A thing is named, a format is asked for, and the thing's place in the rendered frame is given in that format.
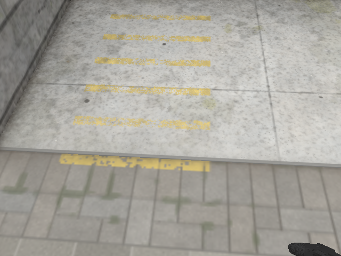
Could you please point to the right robot hand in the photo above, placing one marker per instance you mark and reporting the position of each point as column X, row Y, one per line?
column 307, row 249

